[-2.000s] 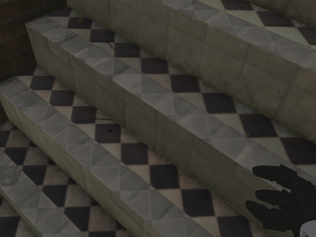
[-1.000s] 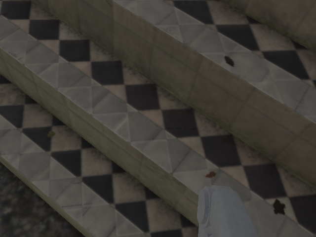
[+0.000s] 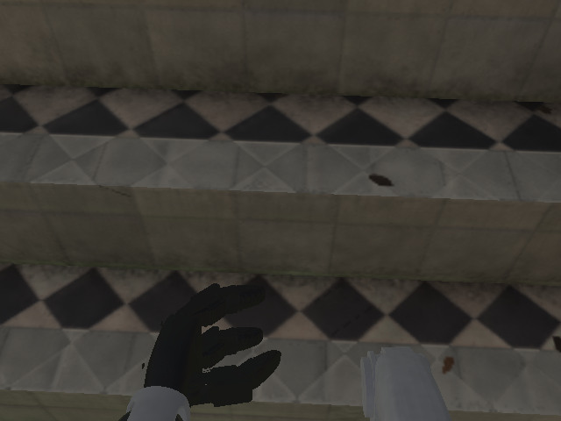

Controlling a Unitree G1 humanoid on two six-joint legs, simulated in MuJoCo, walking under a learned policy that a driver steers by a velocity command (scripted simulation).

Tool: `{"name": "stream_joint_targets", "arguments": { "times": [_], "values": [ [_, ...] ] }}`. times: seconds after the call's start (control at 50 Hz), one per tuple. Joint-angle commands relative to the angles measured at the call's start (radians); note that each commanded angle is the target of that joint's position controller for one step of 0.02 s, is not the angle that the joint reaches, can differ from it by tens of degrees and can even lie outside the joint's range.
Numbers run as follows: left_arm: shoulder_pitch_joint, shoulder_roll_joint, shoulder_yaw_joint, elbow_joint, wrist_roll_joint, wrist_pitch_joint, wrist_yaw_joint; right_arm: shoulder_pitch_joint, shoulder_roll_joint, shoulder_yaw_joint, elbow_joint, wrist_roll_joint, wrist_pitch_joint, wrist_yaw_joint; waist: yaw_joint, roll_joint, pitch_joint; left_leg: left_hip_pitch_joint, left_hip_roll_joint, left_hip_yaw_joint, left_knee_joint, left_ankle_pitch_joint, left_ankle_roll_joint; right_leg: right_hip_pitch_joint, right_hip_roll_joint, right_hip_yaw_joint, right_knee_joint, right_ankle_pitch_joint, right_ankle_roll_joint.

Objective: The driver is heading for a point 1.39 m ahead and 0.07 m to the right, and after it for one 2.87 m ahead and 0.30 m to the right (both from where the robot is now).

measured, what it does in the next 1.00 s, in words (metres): climbs, turning right: right foot 0.22 m higher, then left foot 0.22 m higher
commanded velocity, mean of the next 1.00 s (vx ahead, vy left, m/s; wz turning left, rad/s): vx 0.50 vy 0.00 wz -0.28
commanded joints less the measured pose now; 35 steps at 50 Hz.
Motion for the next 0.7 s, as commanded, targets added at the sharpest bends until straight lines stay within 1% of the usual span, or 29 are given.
{"name": "stream_joint_targets", "arguments": {
  "times": [0.02,0.04,0.06,0.08,0.1,0.12,0.14,0.16,0.18,0.2,0.22,0.24,0.28,0.3,0.32,0.34,0.38,0.42,0.46,0.5,0.52,0.56,0.58,0.6,0.62,0.64,0.66,0.68,0.7],
  "values": [
    [-0.306,0.003,-0.021,-0.194,0.004,-0.033,-0.017,-0.006,-0.208,-0.029,-0.027,0.021,0.008,0.003,0.063,0.087,-0.072,-0.319,0.141,-0.055,-0.315,0.932,0.216,0.67,0.107,-0.285,-0.505,-0.166,-0.044],
    [-0.118,0.059,0.027,-0.106,0.03,-0.025,-0.003,-0.009,-0.28,-0.043,-0.023,0.005,-0.001,0.017,0.133,0.214,-0.226,-0.154,0.175,-0.054,-0.133,1.814,0.248,0.808,0.238,-0.362,-0.437,-0.26,-0.074],
    [0.03,0.159,0.073,-0.086,0.034,-0.022,0.006,-0.062,-0.359,-0.056,-0.066,0.016,-0.008,0.014,0.239,0.32,-0.324,0.014,0.182,-0.075,0.09,2.22,0.23,0.852,0.291,-0.284,-0.681,-0.297,-0.118],
    [0.245,0.304,0.134,-0.006,0.041,-0.028,0.016,-0.192,-0.365,-0.067,-0.162,0.002,-0.03,0.01,0.354,0.279,-0.382,-0.198,0.128,-0.111,0.427,2.277,0.18,1.061,0.22,0.057,-0.807,-0.097,-0.231],
    [0.434,0.453,0.178,0.072,0.061,-0.021,0.039,-0.213,-0.269,-0.042,-0.237,-0.013,-0.074,0.043,0.318,-0.174,-0.522,-0.656,-0.08,-0.236,0.944,1.065,0.117,1.482,-0.036,0.728,-1.286,-0.144,-0.391],
    [0.432,0.469,0.189,0.108,0.105,0.007,0.066,-0.243,-0.241,-0.053,-0.176,0.0,-0.117,0.098,0.304,-0.255,-0.699,-0.74,-0.183,-0.488,1.366,0.336,0.117,1.495,-0.122,1.069,-1.673,-0.191,-0.372],
    [0.427,0.376,0.16,0.182,0.08,0.014,0.041,-0.306,-0.202,-0.062,-0.218,0.011,-0.115,0.129,0.264,-0.209,-0.564,-0.839,-0.147,-0.529,1.506,0.319,0.148,1.345,-0.088,0.955,-1.684,-0.364,-0.267],
    [0.436,0.283,0.144,0.262,0.05,0.009,0.014,-0.416,-0.12,-0.039,-0.292,0.006,-0.112,0.124,0.2,-0.125,-0.319,-0.965,-0.131,-0.466,1.556,0.313,0.174,1.175,-0.037,0.801,-1.606,-0.418,-0.204],
    [0.386,0.206,0.123,0.324,0.034,0.005,0.005,-0.493,-0.015,-0.001,-0.343,-0.027,-0.106,0.116,0.124,-0.042,-0.095,-1.034,-0.121,-0.416,1.583,0.335,0.182,0.929,0.0,0.637,-1.532,-0.322,-0.17],
    [0.304,0.121,0.1,0.36,0.044,0.003,0.001,-0.483,0.04,0.017,-0.37,-0.029,-0.093,0.12,0.045,-0.084,-0.05,-1.027,-0.124,-0.404,1.753,0.292,0.188,0.807,0.037,0.528,-1.497,-0.266,-0.161],
    [0.234,0.078,0.088,0.368,0.046,0.004,-0.002,-0.415,0.054,0.032,-0.373,-0.02,-0.092,0.13,-0.025,-0.091,-0.013,-1.031,-0.119,-0.407,1.793,0.284,0.191,0.743,0.07,0.418,-1.497,-0.182,-0.143],
    [0.215,0.062,0.081,0.379,0.044,0.001,-0.007,-0.381,0.074,0.048,-0.374,-0.018,-0.091,0.136,-0.048,-0.113,-0.014,-1.1,-0.121,-0.405,1.865,0.272,0.199,0.757,0.061,0.385,-1.514,-0.095,-0.145],
    [0.245,0.082,0.081,0.423,0.031,0.0,-0.018,-0.394,0.087,0.074,-0.38,-0.019,-0.091,0.132,-0.064,-0.057,-0.002,-1.19,-0.093,-0.376,1.771,0.347,0.196,0.756,0.059,0.251,-1.539,0.02,-0.116],
    [0.234,0.1,0.082,0.43,0.039,0.004,-0.016,-0.434,0.067,0.077,-0.389,-0.023,-0.084,0.118,-0.06,-0.042,0.001,-1.183,-0.094,-0.334,1.747,0.42,0.181,0.704,0.062,0.21,-1.562,0.056,-0.12],
    [0.253,0.124,0.084,0.449,0.057,-0.005,-0.02,-0.453,0.045,0.079,-0.381,-0.033,-0.087,0.106,-0.043,-0.036,-0.04,-1.167,-0.102,-0.283,1.809,0.469,0.17,0.696,0.049,0.182,-1.576,0.117,-0.15],
    [0.297,0.132,0.083,0.474,0.072,-0.006,-0.017,-0.431,0.052,0.08,-0.352,-0.023,-0.085,0.1,-0.024,-0.064,-0.044,-1.208,-0.112,-0.266,1.924,0.476,0.151,0.703,0.019,0.202,-1.587,0.131,-0.181],
    [0.466,0.143,0.082,0.554,0.089,-0.012,-0.021,-0.55,0.132,0.106,-0.385,0.014,-0.084,0.085,0.087,-0.141,0.008,-1.553,-0.149,-0.361,2.273,0.302,0.146,0.925,-0.082,0.344,-1.653,0.091,-0.204],
    [0.525,0.157,0.087,0.577,0.057,-0.011,-0.017,-0.584,0.119,0.116,-0.415,0.036,-0.097,0.081,0.116,-0.098,0.037,-1.714,-0.134,-0.448,2.168,0.242,0.142,1.101,-0.117,0.343,-1.673,0.072,-0.173],
    [0.489,0.176,0.092,0.559,0.031,-0.011,0.002,-0.72,0.089,0.125,-0.471,0.009,-0.101,0.079,0.131,-0.047,0.018,-1.618,-0.089,-0.311,1.835,0.349,0.104,1.027,-0.097,0.292,-1.756,0.067,-0.169],
    [0.522,0.197,0.095,0.571,0.029,-0.014,0.039,-0.83,0.114,0.139,-0.534,0.0,-0.091,0.065,0.153,-0.098,-0.015,-1.519,-0.018,-0.196,1.72,0.341,0.065,0.994,-0.126,0.305,-1.905,0.089,-0.204],
    [0.497,0.265,0.122,0.568,0.005,-0.012,0.064,-0.86,0.13,0.157,-0.565,-0.015,-0.082,0.063,0.138,-0.151,-0.066,-1.288,0.015,-0.158,1.509,0.227,0.074,0.943,-0.134,0.253,-2.055,0.2,-0.199],
    [0.509,0.274,0.129,0.616,-0.001,0.021,0.082,-0.763,0.121,0.144,-0.524,-0.007,-0.057,0.079,0.08,-0.183,-0.201,-0.842,-0.019,-0.136,1.157,0.019,0.135,1.003,-0.1,0.041,-2.029,0.63,-0.155],
    [0.54,0.325,0.137,0.631,0.012,0.015,0.076,-0.622,0.04,0.081,-0.467,-0.016,-0.058,0.092,0.003,-0.257,-0.344,-0.598,-0.149,-0.029,1.205,-0.159,0.133,1.103,-0.126,0.038,-1.939,1.333,-0.187],
    [0.534,0.376,0.144,0.643,0.008,-0.009,0.074,-0.499,-0.087,0.03,-0.438,-0.007,-0.059,0.099,-0.067,-0.325,-0.338,-0.56,-0.163,-0.129,1.011,-0.269,0.16,1.267,-0.122,-0.012,-1.725,1.896,-0.18],
    [0.475,0.416,0.157,0.635,0.011,-0.03,0.067,-0.321,-0.186,-0.008,-0.371,-0.025,-0.057,0.115,-0.125,-0.301,-0.404,-0.472,-0.143,-0.308,0.841,-0.298,0.191,1.373,-0.156,0.009,-1.524,2.001,-0.184],
    [0.576,0.272,0.143,0.613,0.025,-0.057,0.039,-0.23,-0.222,-0.033,-0.302,-0.052,-0.063,0.129,-0.035,0.047,-0.515,-0.103,0.062,-0.761,0.621,-0.338,0.331,0.99,-0.082,0.05,-1.189,1.888,-0.174],
    [0.467,0.198,0.125,0.584,0.037,-0.084,-0.009,-0.006,-0.3,-0.059,-0.19,-0.066,-0.02,0.101,-0.109,0.43,-0.621,0.085,0.162,-1.279,0.051,-0.565,0.417,0.753,0.124,0.121,-0.877,0.826,-0.178],
    [0.326,0.169,0.132,0.539,0.05,-0.096,-0.047,-0.026,-0.231,-0.056,-0.123,-0.07,-0.002,0.075,-0.102,0.407,-0.581,0.032,0.185,-1.47,-0.075,-0.672,0.358,0.554,0.246,0.302,-0.335,0.576,-0.138],
    [0.18,0.092,0.112,0.417,0.046,-0.101,-0.072,-0.107,-0.114,-0.016,-0.063,-0.039,0.013,0.074,-0.01,0.322,-0.413,-0.139,0.173,-1.296,-0.013,-0.642,0.258,0.424,0.239,0.291,-0.059,0.535,-0.136]
  ]
}}
Keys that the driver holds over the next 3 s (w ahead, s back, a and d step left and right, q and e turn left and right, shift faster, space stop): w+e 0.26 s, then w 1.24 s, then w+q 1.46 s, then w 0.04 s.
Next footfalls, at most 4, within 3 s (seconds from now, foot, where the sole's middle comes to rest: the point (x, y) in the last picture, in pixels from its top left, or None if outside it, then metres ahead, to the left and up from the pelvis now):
0.06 right None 0.21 -0.15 -0.55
0.62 left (217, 335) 0.48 0.08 -0.33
1.36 right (418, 150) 0.65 -0.26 -0.11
1.96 left None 0.87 -0.16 0.11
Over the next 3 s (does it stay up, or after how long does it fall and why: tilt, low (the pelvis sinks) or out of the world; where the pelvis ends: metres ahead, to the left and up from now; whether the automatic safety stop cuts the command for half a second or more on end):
stays up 0.90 -0.15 0.92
